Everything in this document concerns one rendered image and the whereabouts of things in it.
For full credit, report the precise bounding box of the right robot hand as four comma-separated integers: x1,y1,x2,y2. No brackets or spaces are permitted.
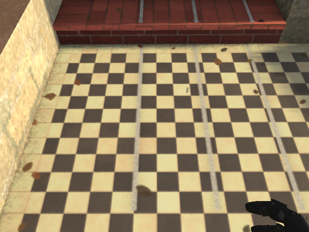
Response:
245,199,309,232

